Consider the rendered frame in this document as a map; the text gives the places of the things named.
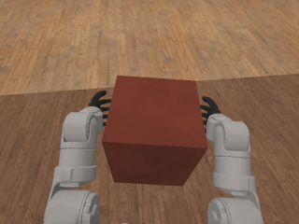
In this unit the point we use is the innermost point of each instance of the robot left hand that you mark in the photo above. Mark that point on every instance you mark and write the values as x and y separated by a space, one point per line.
97 103

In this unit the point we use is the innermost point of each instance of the robot left forearm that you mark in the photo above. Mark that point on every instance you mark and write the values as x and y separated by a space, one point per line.
77 154

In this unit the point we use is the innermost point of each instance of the carton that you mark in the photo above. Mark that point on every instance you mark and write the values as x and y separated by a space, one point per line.
154 133

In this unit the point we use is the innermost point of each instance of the left robot upper arm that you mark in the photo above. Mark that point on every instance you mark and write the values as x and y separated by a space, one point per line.
73 206

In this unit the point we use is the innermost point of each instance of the robot right forearm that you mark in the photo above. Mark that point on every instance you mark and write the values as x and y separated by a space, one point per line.
232 162

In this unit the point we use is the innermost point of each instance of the robot right hand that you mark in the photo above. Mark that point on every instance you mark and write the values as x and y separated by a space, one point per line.
212 109

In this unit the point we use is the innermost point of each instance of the right robot upper arm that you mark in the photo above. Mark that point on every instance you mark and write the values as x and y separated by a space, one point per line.
223 210

